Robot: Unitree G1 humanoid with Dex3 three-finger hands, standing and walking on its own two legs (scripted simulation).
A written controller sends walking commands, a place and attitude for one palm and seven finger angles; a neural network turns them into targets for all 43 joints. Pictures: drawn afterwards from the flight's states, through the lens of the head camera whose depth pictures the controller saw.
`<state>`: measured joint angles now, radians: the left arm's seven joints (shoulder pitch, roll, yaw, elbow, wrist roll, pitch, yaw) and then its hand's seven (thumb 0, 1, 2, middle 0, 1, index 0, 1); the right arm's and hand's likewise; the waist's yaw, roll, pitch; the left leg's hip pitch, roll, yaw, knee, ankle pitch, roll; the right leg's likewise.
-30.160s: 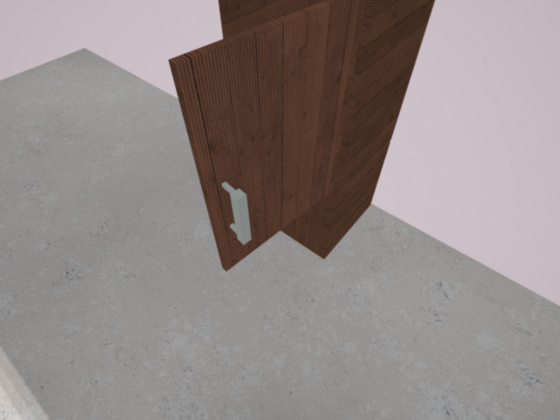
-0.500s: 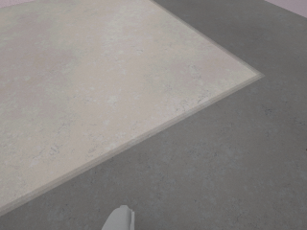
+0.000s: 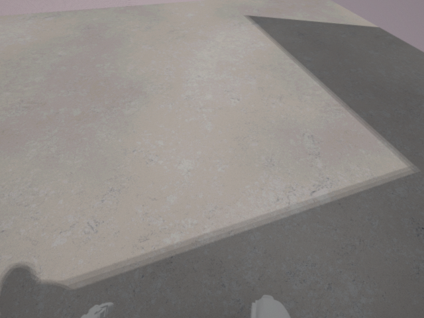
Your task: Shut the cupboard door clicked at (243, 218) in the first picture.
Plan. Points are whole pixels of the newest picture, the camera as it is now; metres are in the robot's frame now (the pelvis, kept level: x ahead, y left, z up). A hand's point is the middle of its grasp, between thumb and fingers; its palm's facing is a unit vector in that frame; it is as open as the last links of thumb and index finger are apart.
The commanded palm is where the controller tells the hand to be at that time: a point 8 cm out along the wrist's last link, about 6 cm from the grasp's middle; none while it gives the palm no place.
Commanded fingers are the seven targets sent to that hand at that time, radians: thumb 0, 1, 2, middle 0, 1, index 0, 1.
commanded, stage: walk to a spot facing it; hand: left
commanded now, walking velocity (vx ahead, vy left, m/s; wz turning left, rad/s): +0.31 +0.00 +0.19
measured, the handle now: out of the picture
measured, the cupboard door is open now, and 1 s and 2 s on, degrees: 53 53 53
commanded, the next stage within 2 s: turn to face it in 0.12 s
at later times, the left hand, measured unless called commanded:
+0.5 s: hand (151, 297) +0.19 +0.14 -0.17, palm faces +0.08 -0.97 -0.22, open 7.2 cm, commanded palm none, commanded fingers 0.00 0.90 0.90 -0.20 -0.30 -0.20 -0.30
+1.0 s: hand (150, 226) +0.36 +0.18 -0.17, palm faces -0.23 -0.95 -0.22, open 7.4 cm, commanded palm none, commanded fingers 0.00 0.90 0.90 -0.20 -0.30 -0.20 -0.30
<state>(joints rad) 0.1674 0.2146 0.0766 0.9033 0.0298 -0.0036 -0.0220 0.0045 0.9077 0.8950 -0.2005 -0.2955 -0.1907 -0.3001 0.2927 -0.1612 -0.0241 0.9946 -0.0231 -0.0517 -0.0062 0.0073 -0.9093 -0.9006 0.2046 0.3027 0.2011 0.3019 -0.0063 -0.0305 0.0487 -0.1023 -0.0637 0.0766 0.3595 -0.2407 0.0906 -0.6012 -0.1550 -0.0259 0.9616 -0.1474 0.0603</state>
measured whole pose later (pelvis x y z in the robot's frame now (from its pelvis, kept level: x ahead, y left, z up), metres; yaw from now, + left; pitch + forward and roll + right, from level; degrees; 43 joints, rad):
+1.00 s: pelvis +0.22 +0.00 +0.00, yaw -18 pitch +0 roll -2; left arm 0.18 0.26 0.12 0.91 0.02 0.09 -0.02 0.00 0.91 0.90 -0.20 -0.30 -0.19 -0.30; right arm 0.21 -0.18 -0.04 0.94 -0.03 0.00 -0.03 0.01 -0.91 -0.90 0.21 0.30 0.20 0.30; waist 0.01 -0.02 0.08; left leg -0.20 0.12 0.29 0.47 -0.26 0.04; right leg -0.46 -0.07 -0.04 1.02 -0.38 0.07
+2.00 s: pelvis +0.23 -0.05 -0.01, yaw -54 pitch +0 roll -1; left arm 0.14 0.26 0.09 0.88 0.02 0.08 -0.04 0.01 0.91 0.90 -0.20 -0.30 -0.19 -0.30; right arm 0.24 -0.23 -0.04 0.90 -0.03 0.02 -0.02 0.01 -0.91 -0.90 0.21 0.30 0.20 0.30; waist -0.01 0.02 0.10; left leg -0.22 0.17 0.25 0.55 -0.32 -0.03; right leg -0.35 -0.04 -0.07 0.78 -0.41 0.05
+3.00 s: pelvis +0.23 -0.11 -0.02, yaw -90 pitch +0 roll +0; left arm 0.11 0.25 0.07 0.87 0.02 0.04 -0.03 0.01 0.91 0.90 -0.20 -0.30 -0.19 -0.30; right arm 0.26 -0.27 -0.05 0.93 -0.02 0.04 -0.01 0.01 -0.91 -0.90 0.21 0.30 0.20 0.30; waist -0.02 0.05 0.10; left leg -0.25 0.18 0.23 0.78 -0.49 -0.06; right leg -0.32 0.00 -0.08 0.65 -0.36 -0.03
